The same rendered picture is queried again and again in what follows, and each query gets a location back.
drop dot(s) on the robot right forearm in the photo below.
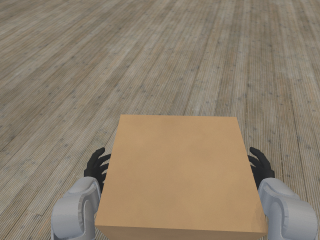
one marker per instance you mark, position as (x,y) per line
(290,218)

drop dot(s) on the left robot hand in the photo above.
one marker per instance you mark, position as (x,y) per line
(94,168)

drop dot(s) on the right robot hand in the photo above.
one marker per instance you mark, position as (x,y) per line
(262,169)

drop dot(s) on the carton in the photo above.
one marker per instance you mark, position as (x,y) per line
(176,177)

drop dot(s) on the robot left forearm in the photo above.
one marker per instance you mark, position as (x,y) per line
(72,216)

